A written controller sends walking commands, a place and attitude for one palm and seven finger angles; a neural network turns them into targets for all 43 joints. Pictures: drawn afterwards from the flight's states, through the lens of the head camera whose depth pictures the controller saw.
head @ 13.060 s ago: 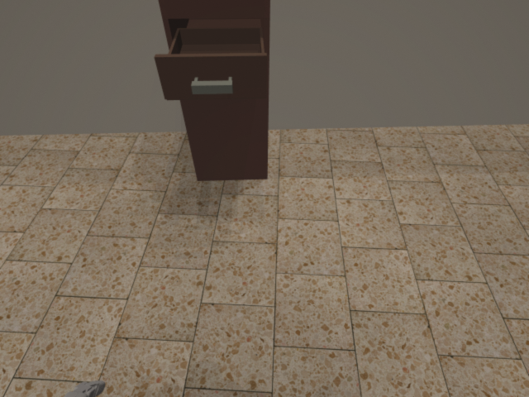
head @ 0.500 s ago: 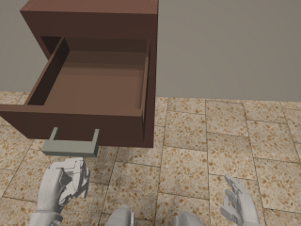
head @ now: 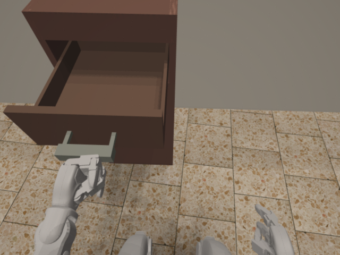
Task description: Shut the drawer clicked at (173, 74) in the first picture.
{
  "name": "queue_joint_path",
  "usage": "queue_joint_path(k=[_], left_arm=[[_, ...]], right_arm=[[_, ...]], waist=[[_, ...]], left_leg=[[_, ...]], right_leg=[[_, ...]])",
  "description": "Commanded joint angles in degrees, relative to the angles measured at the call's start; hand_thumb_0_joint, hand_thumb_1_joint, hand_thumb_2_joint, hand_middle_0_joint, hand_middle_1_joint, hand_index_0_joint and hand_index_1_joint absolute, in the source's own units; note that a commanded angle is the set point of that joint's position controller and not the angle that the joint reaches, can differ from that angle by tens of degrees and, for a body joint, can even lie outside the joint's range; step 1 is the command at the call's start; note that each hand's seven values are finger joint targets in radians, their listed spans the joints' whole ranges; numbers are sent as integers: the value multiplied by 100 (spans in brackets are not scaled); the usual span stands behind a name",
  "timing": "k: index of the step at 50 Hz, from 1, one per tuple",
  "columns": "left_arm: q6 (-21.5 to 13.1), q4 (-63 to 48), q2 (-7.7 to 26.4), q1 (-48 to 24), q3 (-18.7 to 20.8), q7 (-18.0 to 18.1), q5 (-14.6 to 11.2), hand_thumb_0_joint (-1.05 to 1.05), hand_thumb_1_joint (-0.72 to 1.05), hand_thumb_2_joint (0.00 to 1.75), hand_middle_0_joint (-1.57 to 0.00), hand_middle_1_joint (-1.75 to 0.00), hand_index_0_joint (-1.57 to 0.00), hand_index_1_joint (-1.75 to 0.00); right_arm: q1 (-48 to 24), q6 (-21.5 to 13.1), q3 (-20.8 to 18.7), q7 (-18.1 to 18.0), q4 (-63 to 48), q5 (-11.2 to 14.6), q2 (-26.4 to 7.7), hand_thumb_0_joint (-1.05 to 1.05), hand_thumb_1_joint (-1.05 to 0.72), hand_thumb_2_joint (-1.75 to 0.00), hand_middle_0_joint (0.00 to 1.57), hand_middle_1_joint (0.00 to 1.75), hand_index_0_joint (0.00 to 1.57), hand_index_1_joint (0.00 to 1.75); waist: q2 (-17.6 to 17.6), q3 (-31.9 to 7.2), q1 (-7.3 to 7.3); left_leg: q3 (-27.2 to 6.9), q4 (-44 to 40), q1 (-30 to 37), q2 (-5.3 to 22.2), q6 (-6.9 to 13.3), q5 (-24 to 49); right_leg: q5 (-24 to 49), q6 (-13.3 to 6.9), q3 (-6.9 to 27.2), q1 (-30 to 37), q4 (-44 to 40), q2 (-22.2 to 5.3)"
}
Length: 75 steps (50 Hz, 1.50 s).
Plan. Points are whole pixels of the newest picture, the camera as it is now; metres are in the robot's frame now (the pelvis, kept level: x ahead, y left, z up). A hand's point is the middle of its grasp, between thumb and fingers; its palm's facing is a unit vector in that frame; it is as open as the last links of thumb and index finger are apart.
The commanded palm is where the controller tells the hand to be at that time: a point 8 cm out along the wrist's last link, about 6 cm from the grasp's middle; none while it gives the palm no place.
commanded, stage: push the drawer shut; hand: left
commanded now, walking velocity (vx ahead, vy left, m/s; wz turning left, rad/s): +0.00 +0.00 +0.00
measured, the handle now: (88, 144) +0.35 +0.20 +0.05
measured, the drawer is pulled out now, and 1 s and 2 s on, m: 0.25 0.13 0.00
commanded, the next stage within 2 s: none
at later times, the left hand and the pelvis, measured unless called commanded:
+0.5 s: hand (106, 156) +0.32 +0.16 +0.05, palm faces -0.03 -1.00 -0.05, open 3.2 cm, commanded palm +0.31 +0.21 +0.06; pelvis +0.00 +0.01 +0.01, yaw -1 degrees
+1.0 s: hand (113, 130) +0.39 +0.15 +0.05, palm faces -0.02 -1.00 -0.05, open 3.3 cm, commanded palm +0.38 +0.21 +0.06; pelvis +0.00 +0.01 +0.01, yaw -1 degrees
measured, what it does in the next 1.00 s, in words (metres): stands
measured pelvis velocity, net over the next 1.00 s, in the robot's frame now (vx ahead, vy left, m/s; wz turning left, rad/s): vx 0.00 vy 0.01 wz -0.02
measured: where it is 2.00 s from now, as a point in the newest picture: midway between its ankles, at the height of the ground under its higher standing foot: outside the picture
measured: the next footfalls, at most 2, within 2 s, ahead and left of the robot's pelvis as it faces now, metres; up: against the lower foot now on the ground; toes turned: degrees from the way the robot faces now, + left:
none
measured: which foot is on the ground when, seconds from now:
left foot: down 0.00-1.00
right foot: down 0.00-1.00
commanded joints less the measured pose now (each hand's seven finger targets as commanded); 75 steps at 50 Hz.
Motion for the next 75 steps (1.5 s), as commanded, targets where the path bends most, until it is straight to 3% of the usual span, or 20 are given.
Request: queue_joint_path(k=[1,7,9,14,15,18,20,22,30,35,37,45,50,52,54,62,67,71,72,75], left_arm=[[-360,-1033,475,-1132,294,96,-80,0,90,90,-140,-160,-140,-160],[-369,-554,712,-1611,527,131,-43,0,90,90,-140,-160,-140,-160],[-391,-508,541,-1900,369,114,-40,0,90,90,-140,-160,-140,-160],[-428,-269,680,-2256,549,124,-32,0,90,90,-140,-160,-140,-160],[-423,-256,515,-2303,378,110,-26,0,90,90,-140,-160,-140,-160],[-424,51,631,-2519,481,167,-1,0,90,90,-140,-160,-140,-160],[-451,78,554,-2886,370,177,31,0,90,90,-140,-160,-140,-160],[-469,257,808,-2921,629,223,50,0,90,90,-140,-160,-140,-160],[-523,595,564,-3703,366,260,131,0,90,90,-140,-160,-140,-160],[-530,1015,723,-4366,465,332,187,0,90,90,-140,-160,-140,-160],[-553,1205,848,-4567,583,349,193,0,90,90,-140,-160,-140,-160],[-605,1864,1052,-5101,829,267,205,0,90,90,-140,-160,-140,-160],[-666,2216,1078,-5620,835,198,198,0,90,90,-140,-160,-140,-160],[-705,2362,1287,-5713,1022,205,200,0,90,90,-140,-160,-140,-160],[-724,2463,1183,-5789,946,180,220,0,90,90,-140,-160,-140,-160],[-795,3099,1373,-6658,1051,252,334,0,90,90,-140,-160,-140,-160],[-868,3355,1802,-6891,1406,197,353,0,90,90,-140,-160,-140,-160],[-897,3618,1748,-7045,1401,128,338,0,90,90,-140,-160,-140,-160],[-906,3680,1735,-7242,1364,134,347,0,90,90,-140,-160,-140,-160],[-954,3976,1920,-7536,1522,172,394,0,90,90,-140,-160,-140,-160]], right_arm=[[-144,-273,-302,-19,-797,9,-718,0,-90,-90,20,30,20,30],[-134,-181,-296,3,-713,10,-753,0,-90,-90,20,30,20,30],[-160,-159,-284,20,-693,9,-728,0,-90,-90,20,30,20,30],[-124,-110,-309,29,-621,11,-743,0,-90,-90,20,30,20,30],[-131,-111,-300,49,-626,13,-723,0,-90,-90,20,30,20,30],[-91,-58,-309,51,-562,14,-763,0,-90,-90,20,30,20,30],[-80,-46,-306,55,-525,9,-755,0,-90,-90,20,30,20,30],[-42,-14,-321,46,-484,1,-791,0,-90,-90,20,30,20,30],[59,73,-326,78,-385,0,-784,0,-90,-90,20,30,20,30],[121,157,-319,64,-273,7,-811,0,-90,-90,20,30,20,30],[172,175,-322,59,-261,-4,-831,0,-90,-90,20,30,20,30],[365,302,-326,91,-163,-19,-821,0,-90,-90,20,30,20,30],[451,370,-318,111,-103,-15,-817,0,-90,-90,20,30,20,30],[531,389,-343,105,-69,-26,-856,0,-90,-90,20,30,20,30],[561,418,-333,132,-66,-35,-836,0,-90,-90,20,30,20,30],[765,532,-363,146,101,-68,-885,0,-90,-90,20,30,20,30],[868,606,-352,151,116,-92,-894,0,-90,-90,20,30,20,30],[908,655,-334,173,101,-94,-879,0,-90,-90,20,30,20,30],[941,667,-332,170,126,-101,-894,0,-90,-90,20,30,20,30],[1030,708,-340,170,200,-126,-926,0,-90,-90,20,30,20,30]], waist=[[-67,-1470,-117],[-190,-1443,-118],[-85,-1460,-144],[-6,-1671,-85],[87,-1684,-107],[-228,-1558,-156],[-92,-1601,-194],[-172,-1645,-151],[11,-1893,-221],[-30,-1743,-306],[-229,-1798,-326],[-85,-2086,-281],[-40,-2023,-391],[-145,-2086,-383],[90,-2155,-363],[-6,-2173,-556],[68,-2451,-500],[112,-2424,-512],[94,-2374,-603],[18,-2395,-657]], left_leg=[[-312,-973,973,-261,88,1025],[-306,-1033,921,-256,90,999],[-301,-1060,998,-264,81,1015],[-301,-1103,1148,-257,62,1204],[-298,-1125,1239,-259,57,1229],[-310,-1133,1125,-238,68,1153],[-303,-1118,1138,-250,68,1074],[-315,-1134,1117,-238,68,1146],[-344,-1153,1365,-223,43,1326],[-337,-1154,1258,-214,44,1131],[-334,-1141,1168,-217,73,1066],[-278,-1119,1186,-234,51,1357],[-252,-1101,1137,-225,61,1304],[-270,-1077,1112,-217,74,1392],[-262,-1089,1218,-223,49,1477],[-278,-990,1126,-211,75,1453],[-228,-930,1016,-226,90,1530],[-212,-939,975,-227,84,1484],[-238,-917,1012,-213,98,1519],[-244,-872,931,-210,111,1449]], right_leg=[[967,150,657,936,-1117,189],[945,148,678,987,-1163,203],[1002,149,667,980,-1149,190],[1220,130,665,1079,-1104,186],[1255,130,647,1039,-1109,188],[1183,147,654,1010,-1149,203],[1121,150,676,970,-1148,191],[1175,138,673,1027,-1131,205],[1361,128,645,927,-1062,206],[1203,136,670,806,-1112,213],[1145,153,700,871,-1133,223],[1538,140,760,1100,-1096,236],[1530,150,777,1004,-1114,250],[1604,147,777,1026,-1080,267],[1659,134,756,959,-1054,258],[1618,153,770,757,-1031,289],[1767,155,853,992,-1003,290],[1723,157,864,955,-1030,306],[1735,153,832,834,-1011,317],[1644,180,847,756,-1006,320]])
